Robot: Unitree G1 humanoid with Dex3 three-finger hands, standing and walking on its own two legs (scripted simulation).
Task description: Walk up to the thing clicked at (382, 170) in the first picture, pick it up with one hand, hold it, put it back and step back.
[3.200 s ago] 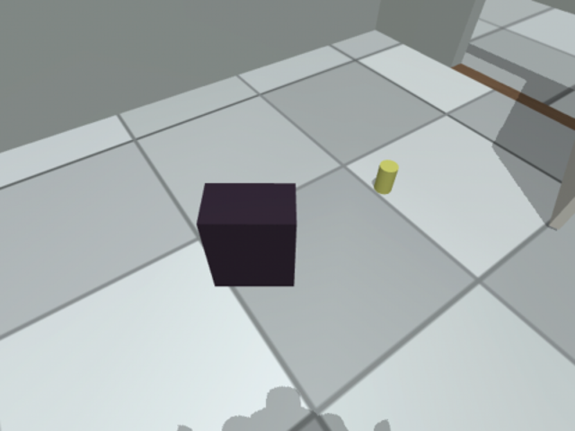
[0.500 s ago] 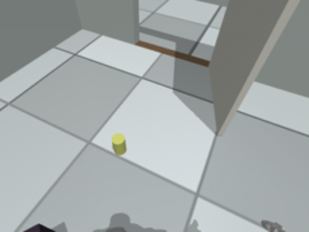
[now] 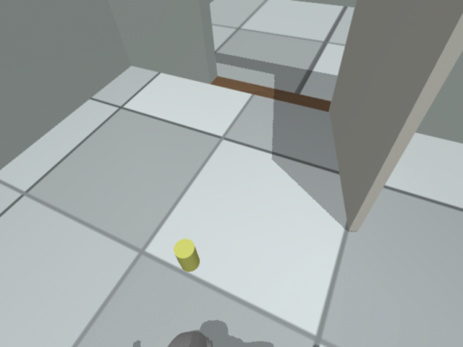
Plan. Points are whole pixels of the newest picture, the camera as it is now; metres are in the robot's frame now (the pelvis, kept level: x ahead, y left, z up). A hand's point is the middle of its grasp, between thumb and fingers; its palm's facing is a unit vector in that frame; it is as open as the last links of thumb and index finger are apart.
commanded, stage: walk up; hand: left
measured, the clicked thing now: (187, 255) +0.57 +0.24 -0.69
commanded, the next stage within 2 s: stand in 1.80 s
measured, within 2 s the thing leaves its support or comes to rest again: neither
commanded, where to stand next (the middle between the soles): +0.22 +0.04 m, yaw +0 degrees
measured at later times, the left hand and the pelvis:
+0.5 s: hand (80, 336) +0.18 +0.32 -0.16, palm faces -0.03 -0.93 -0.38, open 7.4 cm; pelvis +0.12 +0.05 -0.01, yaw +0 degrees
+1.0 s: hand (109, 285) +0.27 +0.28 -0.14, palm faces -0.02 -0.94 -0.33, open 7.4 cm; pelvis +0.15 +0.04 +0.01, yaw +0 degrees
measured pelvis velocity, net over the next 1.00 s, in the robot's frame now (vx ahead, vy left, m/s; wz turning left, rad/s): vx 0.15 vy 0.04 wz -0.01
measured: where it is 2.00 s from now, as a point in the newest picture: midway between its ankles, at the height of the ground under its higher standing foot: outside the picture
